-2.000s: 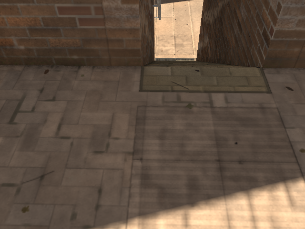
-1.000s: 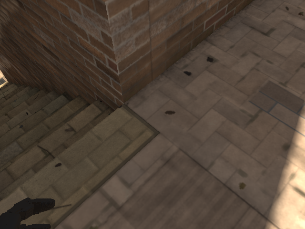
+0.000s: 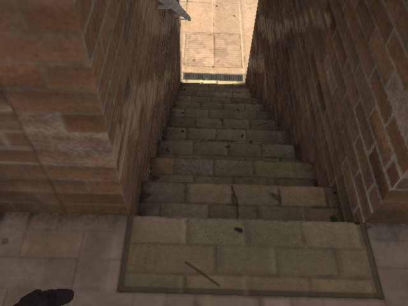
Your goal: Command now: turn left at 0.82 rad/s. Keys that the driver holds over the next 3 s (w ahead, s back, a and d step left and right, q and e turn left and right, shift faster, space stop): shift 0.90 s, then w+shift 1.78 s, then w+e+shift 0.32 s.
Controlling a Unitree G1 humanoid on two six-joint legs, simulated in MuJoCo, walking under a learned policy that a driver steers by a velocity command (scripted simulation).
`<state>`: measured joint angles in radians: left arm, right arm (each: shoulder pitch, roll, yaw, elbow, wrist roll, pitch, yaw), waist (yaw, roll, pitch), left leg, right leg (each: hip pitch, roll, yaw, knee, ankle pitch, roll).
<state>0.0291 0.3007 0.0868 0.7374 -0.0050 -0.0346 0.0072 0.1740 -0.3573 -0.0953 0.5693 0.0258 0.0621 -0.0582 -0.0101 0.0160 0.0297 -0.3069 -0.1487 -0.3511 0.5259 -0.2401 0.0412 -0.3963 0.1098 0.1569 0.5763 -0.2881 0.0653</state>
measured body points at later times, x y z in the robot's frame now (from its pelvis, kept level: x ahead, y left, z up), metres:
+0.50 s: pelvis +0.01 +0.01 +0.00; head +0.04 +0.02 +0.44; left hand +0.10 +0.29 -0.12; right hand +0.20 -0.22 -0.10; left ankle -0.03 +0.13 -0.74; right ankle +0.05 -0.13 -0.74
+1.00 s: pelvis +0.04 +0.02 -0.01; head +0.04 +0.02 +0.44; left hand +0.09 +0.31 -0.13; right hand +0.16 -0.22 -0.13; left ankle -0.03 +0.13 -0.74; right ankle +0.04 -0.12 -0.73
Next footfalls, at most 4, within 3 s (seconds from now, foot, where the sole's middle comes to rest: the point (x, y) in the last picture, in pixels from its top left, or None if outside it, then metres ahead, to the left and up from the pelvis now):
0.04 right None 0.09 -0.13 -0.78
0.42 left None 0.01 0.14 -0.78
1.20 right None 0.19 -0.12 -0.78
1.62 left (172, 293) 0.48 0.10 -0.78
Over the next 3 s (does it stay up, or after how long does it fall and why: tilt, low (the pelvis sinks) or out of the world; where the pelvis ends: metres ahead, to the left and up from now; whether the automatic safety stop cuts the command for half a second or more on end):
stays up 0.26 0.11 -0.01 its command is cut before an obstacle after 1.3 s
